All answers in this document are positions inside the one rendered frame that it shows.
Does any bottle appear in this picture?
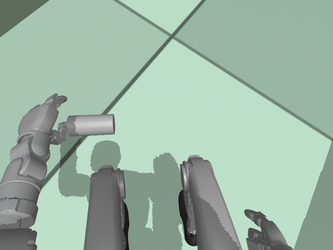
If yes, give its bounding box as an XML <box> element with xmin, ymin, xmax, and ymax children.
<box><xmin>58</xmin><ymin>114</ymin><xmax>115</xmax><ymax>136</ymax></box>

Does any left robot hand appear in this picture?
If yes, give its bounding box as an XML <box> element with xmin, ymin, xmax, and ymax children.
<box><xmin>18</xmin><ymin>93</ymin><xmax>67</xmax><ymax>145</ymax></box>

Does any left robot arm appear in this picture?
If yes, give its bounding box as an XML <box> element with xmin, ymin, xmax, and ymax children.
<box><xmin>0</xmin><ymin>130</ymin><xmax>51</xmax><ymax>250</ymax></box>

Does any right robot hand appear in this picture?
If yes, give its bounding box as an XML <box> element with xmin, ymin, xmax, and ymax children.
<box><xmin>244</xmin><ymin>209</ymin><xmax>288</xmax><ymax>250</ymax></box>

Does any right robot foot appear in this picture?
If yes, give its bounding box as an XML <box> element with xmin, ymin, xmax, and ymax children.
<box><xmin>178</xmin><ymin>190</ymin><xmax>197</xmax><ymax>246</ymax></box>

